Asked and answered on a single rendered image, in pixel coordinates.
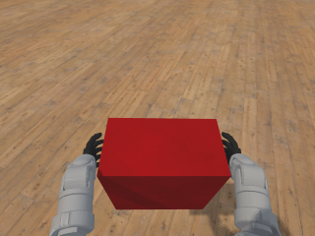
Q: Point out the robot left hand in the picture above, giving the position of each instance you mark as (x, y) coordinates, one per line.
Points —
(92, 149)

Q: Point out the robot left forearm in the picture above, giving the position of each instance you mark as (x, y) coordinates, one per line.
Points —
(74, 215)

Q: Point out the carton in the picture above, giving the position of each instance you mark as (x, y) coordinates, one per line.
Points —
(162, 163)

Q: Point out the robot right forearm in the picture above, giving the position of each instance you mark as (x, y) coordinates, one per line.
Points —
(253, 212)

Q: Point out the robot right hand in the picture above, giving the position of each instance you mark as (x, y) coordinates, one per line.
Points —
(231, 146)

